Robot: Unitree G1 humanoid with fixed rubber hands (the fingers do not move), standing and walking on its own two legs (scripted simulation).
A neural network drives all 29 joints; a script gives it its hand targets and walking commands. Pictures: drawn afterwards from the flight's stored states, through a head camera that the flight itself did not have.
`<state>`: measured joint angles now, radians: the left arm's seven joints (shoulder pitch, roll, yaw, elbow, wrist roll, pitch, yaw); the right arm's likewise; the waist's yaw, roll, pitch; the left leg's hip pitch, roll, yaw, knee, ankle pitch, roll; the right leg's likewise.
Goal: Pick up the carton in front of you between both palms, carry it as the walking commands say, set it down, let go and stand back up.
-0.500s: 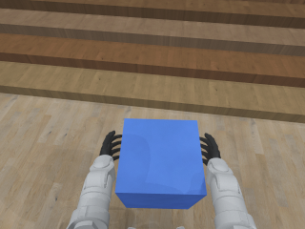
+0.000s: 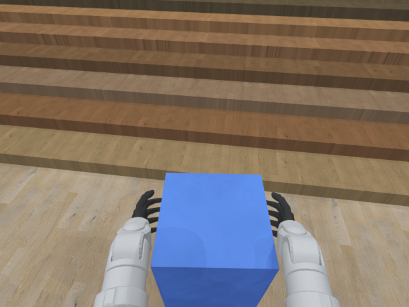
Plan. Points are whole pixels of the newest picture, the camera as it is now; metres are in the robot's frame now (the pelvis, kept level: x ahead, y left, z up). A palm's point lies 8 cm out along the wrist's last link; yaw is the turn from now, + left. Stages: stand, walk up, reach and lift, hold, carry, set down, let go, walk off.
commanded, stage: reach and lift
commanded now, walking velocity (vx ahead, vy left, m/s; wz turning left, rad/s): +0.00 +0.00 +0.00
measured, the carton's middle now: (211, 243) +0.29 +0.00 -0.05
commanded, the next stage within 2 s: hold in 0.78 s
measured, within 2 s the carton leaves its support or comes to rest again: neither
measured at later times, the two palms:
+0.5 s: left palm (140, 218) +0.30 +0.15 +0.03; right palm (285, 220) +0.30 -0.15 +0.03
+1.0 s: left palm (136, 215) +0.29 +0.15 +0.06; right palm (288, 217) +0.29 -0.15 +0.06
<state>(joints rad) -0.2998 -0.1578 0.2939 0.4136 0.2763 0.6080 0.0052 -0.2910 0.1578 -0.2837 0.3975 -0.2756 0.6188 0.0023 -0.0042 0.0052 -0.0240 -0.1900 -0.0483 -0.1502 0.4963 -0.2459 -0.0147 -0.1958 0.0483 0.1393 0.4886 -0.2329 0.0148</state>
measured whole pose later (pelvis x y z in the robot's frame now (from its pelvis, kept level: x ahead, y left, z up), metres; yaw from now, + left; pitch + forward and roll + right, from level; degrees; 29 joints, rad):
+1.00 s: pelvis +0.01 +0.00 +0.01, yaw +0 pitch -7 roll +0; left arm -0.24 -0.15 0.21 0.21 0.25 0.75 0.01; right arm -0.23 0.14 -0.20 0.21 -0.25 0.76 0.00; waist 0.00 0.00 0.00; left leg -0.05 -0.04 -0.14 0.37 -0.20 -0.01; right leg -0.05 0.04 0.14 0.36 -0.19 0.01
